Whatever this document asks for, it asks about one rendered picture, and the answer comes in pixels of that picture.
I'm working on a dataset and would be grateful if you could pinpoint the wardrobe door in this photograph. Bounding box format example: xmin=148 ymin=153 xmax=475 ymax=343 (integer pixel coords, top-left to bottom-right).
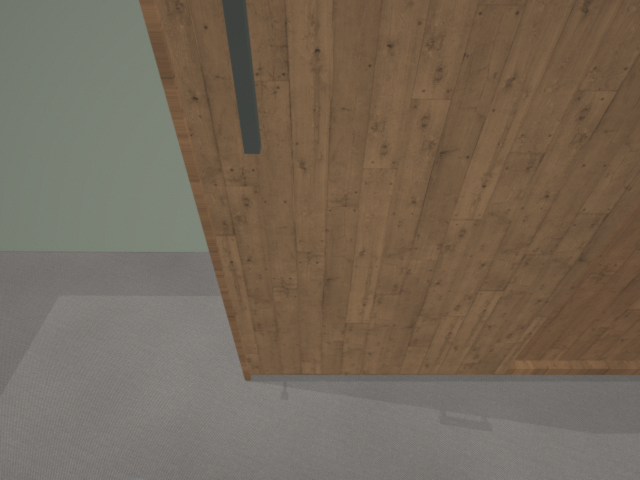
xmin=156 ymin=0 xmax=640 ymax=374
xmin=515 ymin=197 xmax=640 ymax=361

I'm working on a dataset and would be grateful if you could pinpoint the handle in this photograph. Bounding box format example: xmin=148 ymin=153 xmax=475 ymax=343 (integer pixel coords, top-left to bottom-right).
xmin=222 ymin=0 xmax=261 ymax=154

